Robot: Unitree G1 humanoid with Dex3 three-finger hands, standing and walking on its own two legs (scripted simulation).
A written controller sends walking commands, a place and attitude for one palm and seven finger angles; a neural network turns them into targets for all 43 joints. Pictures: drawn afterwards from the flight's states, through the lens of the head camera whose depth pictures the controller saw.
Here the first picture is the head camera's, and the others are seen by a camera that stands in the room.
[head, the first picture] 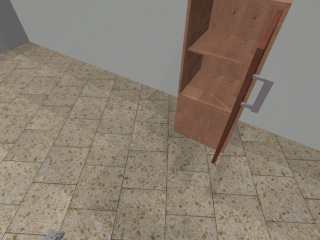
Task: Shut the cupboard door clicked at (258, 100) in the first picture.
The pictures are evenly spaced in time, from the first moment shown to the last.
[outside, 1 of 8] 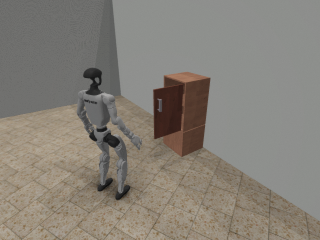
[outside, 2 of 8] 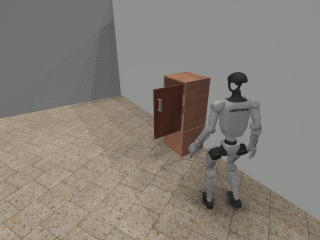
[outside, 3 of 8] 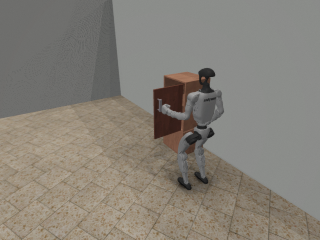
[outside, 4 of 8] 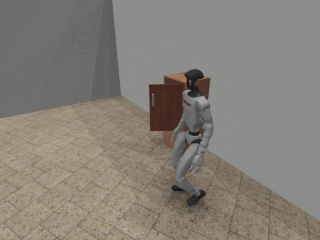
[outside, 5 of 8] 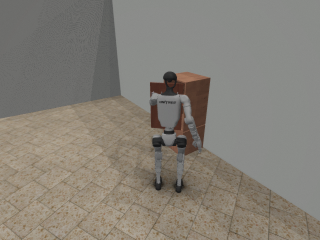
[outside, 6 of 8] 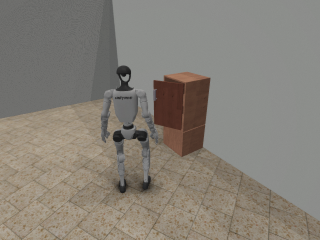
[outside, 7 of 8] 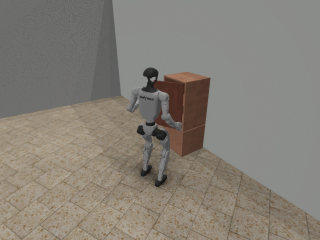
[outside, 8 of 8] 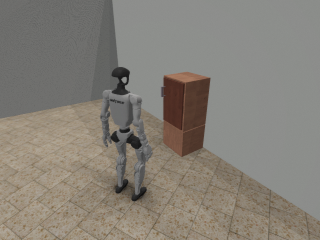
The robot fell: no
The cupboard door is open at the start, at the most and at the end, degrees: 89 89 0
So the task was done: yes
